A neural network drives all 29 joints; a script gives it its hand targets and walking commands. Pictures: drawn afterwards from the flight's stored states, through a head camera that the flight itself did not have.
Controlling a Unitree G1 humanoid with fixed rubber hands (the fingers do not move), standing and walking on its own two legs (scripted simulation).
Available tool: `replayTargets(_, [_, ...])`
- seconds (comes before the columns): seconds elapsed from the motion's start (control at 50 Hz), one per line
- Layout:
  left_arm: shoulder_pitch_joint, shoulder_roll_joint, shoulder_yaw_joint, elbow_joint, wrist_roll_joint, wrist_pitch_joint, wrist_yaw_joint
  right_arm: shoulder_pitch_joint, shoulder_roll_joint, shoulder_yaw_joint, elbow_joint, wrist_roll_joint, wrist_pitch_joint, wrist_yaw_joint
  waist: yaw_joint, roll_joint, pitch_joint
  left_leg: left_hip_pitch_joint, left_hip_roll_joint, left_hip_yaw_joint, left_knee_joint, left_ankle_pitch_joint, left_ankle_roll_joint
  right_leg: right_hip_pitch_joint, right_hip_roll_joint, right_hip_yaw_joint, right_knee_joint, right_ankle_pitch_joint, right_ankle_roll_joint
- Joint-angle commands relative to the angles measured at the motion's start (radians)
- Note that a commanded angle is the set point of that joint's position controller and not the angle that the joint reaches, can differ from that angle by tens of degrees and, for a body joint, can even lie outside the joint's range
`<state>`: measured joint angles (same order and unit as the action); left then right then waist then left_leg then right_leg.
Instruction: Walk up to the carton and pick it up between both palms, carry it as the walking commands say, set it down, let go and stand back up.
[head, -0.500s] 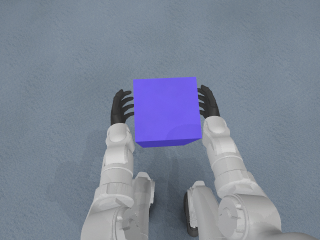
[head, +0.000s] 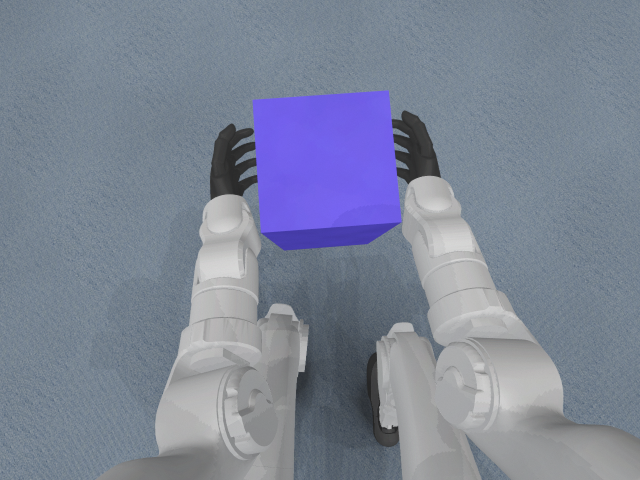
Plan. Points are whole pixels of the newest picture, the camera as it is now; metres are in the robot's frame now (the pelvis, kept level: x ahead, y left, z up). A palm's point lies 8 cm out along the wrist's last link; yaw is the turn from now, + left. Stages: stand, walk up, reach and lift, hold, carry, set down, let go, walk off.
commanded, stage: set down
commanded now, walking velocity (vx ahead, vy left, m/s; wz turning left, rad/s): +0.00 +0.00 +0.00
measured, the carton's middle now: (323, 189) +0.46 +0.06 -0.15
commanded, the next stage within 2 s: none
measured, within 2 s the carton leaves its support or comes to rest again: neither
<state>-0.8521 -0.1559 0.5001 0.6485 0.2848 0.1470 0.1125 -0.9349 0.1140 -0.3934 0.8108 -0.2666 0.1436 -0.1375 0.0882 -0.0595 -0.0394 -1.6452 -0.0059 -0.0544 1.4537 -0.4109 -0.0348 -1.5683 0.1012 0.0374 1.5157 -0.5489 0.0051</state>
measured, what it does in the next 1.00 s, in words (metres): lowers itself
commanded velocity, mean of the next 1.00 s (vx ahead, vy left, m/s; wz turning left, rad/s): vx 0.00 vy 0.00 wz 0.00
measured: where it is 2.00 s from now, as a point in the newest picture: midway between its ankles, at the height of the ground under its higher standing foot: (333, 399)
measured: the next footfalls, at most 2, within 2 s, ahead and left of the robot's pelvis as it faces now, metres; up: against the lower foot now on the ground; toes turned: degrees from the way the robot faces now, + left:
none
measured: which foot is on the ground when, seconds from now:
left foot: down 0.00-1.00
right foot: down 0.00-1.00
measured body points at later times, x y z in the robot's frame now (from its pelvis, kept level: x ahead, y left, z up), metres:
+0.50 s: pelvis -0.01 +0.00 -0.07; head +0.28 +0.03 +0.28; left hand +0.46 +0.19 -0.17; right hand +0.50 -0.05 -0.17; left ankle +0.11 +0.13 -0.55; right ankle +0.06 -0.11 -0.55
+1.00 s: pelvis -0.02 +0.00 -0.13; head +0.30 +0.03 +0.18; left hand +0.48 +0.19 -0.26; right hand +0.52 -0.05 -0.26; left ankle +0.11 +0.13 -0.55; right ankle +0.06 -0.11 -0.55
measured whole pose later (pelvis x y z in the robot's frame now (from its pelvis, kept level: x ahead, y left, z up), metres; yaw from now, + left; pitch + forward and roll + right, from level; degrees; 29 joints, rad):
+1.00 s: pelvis -0.02 +0.00 -0.13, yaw -1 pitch +40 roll -1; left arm -1.18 -0.06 0.55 0.69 0.26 0.24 0.12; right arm -1.30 0.00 -0.39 0.89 -0.24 0.23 -0.15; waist 0.09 -0.05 0.12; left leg -2.12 -0.03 -0.06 1.88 -0.46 -0.05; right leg -2.04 0.13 0.03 1.97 -0.63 0.03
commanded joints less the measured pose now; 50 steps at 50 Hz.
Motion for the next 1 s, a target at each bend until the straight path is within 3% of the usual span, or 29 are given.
replayTargets(0.0, [-0.519,-0.818,-0.444,0.083,-0.038,0.013,-0.122,-0.533,0.857,0.394,0.012,0.039,-0.034,0.111,0.038,0.012,-0.872,0.604,-0.171,0.080,-0.062,0.220,-0.004,0.239,0.150,-0.010,-0.166,0.184,0.022])
replayTargets(0.46, [-0.708,-0.806,-0.433,0.086,-0.072,0.068,-0.146,-0.724,0.827,0.378,0.048,0.073,0.015,0.141,0.038,0.022,-0.946,0.467,-0.177,0.099,0.135,0.232,-0.018,0.031,0.163,-0.048,0.046,0.158,0.022])
replayTargets(0.98, [-0.927,-0.733,-0.413,0.125,-0.119,0.101,-0.207,-0.922,0.793,0.366,0.098,0.115,0.055,0.179,0.054,0.004,-0.957,0.290,-0.162,0.128,0.343,0.215,-0.010,-0.129,0.152,-0.062,0.248,0.124,0.016])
